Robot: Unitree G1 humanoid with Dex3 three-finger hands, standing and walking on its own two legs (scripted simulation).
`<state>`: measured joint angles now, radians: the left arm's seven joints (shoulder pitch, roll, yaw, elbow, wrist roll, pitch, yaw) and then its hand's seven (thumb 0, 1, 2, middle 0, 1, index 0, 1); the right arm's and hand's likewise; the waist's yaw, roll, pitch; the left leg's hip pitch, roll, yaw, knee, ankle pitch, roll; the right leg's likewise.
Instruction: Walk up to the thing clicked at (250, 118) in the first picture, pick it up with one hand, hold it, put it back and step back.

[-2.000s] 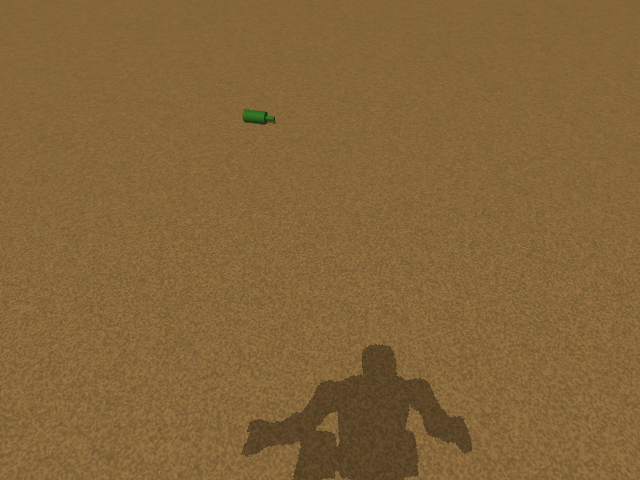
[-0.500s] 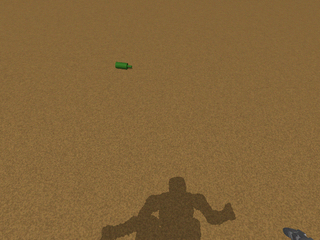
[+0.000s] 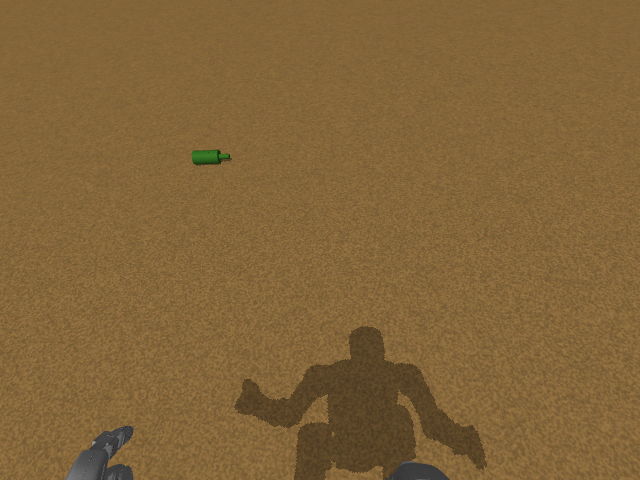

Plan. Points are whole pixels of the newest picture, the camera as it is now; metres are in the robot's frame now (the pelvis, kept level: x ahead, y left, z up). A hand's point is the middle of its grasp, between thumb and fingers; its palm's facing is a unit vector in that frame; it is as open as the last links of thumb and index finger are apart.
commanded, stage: walk up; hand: left
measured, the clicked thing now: (211, 157) +1.61 +0.51 -0.72
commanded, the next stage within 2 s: none
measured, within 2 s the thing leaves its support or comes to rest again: neither
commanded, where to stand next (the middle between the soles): +1.20 +0.31 m, yaw -5 degrees
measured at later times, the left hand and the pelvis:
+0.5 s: hand (98, 358) +0.35 +0.39 -0.13, palm faces -0.11 -0.92 -0.37, open 7.4 cm; pelvis +0.27 +0.10 +0.02, yaw -3 degrees
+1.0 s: hand (123, 231) +0.60 +0.40 -0.10, palm faces -0.06 -0.90 -0.43, open 7.4 cm; pelvis +0.51 +0.12 +0.02, yaw -3 degrees
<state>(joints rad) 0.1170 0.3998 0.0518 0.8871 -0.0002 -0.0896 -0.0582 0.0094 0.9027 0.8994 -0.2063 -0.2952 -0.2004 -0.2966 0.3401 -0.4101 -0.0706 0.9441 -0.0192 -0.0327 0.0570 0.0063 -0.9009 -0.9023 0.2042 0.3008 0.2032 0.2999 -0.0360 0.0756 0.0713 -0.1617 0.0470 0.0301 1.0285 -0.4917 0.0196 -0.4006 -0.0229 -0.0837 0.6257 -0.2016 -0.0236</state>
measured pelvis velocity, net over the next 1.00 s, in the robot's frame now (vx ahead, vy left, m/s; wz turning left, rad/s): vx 0.51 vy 0.12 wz -0.05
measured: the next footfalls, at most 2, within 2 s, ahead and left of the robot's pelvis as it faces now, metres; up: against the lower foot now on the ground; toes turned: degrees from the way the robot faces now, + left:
left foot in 0.30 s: +0.32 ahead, +0.20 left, +0.00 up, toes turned +5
right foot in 0.72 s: +0.55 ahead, +0.00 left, +0.00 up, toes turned -9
